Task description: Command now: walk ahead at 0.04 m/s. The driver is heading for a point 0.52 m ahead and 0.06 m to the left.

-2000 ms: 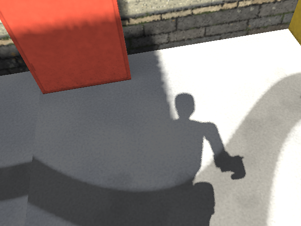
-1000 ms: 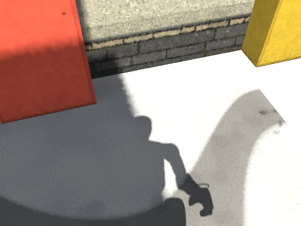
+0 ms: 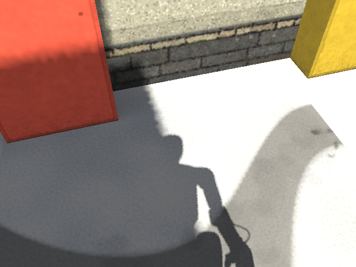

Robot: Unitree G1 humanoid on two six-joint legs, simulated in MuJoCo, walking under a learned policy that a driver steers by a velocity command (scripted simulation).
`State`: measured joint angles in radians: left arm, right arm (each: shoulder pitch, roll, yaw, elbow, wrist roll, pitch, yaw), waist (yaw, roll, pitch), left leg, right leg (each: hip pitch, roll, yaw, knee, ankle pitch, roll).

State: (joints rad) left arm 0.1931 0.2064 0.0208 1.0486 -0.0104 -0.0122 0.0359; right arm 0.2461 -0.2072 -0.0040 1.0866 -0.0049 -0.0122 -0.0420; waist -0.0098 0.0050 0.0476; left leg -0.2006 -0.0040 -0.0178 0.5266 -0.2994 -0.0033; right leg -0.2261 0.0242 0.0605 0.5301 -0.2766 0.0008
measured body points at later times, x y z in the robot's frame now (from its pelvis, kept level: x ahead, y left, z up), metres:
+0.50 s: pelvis +0.13 -0.03 +0.01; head +0.14 -0.05 +0.46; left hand +0.05 +0.20 -0.13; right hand +0.26 -0.29 -0.12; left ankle +0.20 +0.12 -0.66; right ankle +0.02 -0.12 -0.73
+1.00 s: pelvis +0.38 +0.02 +0.01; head +0.41 +0.03 +0.46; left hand +0.51 +0.28 -0.12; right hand +0.41 -0.24 -0.13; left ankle +0.40 +0.10 -0.73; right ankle +0.48 -0.14 -0.68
